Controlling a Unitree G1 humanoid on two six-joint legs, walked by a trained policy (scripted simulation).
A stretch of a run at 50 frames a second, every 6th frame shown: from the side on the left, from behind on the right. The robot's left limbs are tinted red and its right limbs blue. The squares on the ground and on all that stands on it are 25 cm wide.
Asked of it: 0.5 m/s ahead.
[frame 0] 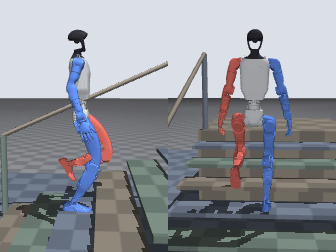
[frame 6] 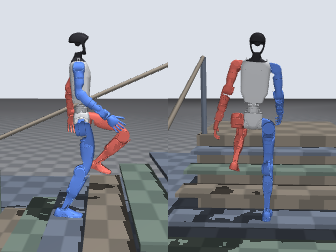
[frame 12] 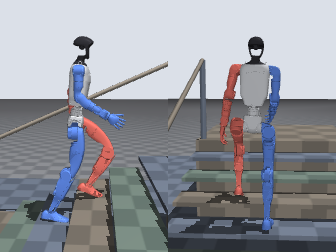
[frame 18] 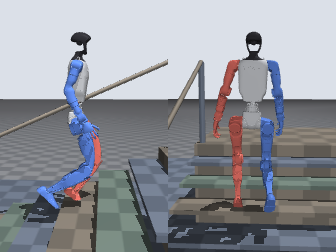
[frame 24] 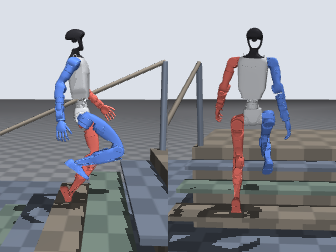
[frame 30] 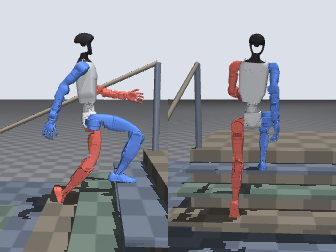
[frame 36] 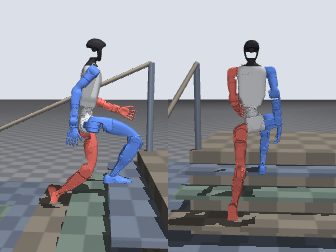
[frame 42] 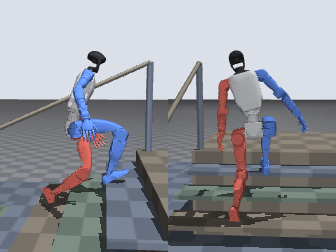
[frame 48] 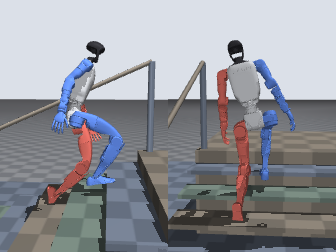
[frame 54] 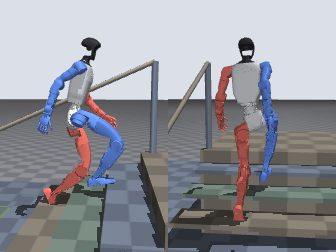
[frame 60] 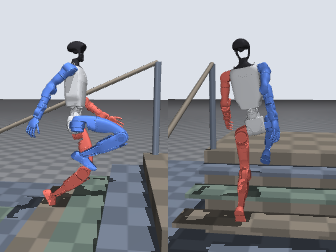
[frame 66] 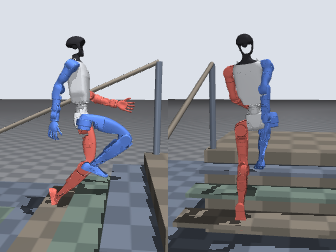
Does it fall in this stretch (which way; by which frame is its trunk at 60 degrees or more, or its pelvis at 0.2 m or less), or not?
no
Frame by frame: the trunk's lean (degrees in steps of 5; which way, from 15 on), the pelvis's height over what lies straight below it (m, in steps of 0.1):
0: 5, 0.7
6: 5, 0.8
12: 5, 0.7
18: 5, 0.7
24: 5, 0.8
30: 5, 0.6
36: 10, 0.6
42: 30 forward and to its left, 0.6
48: 25 forward and to its left, 0.6
54: 15 forward, 0.6
60: 10, 0.6
66: 10, 0.6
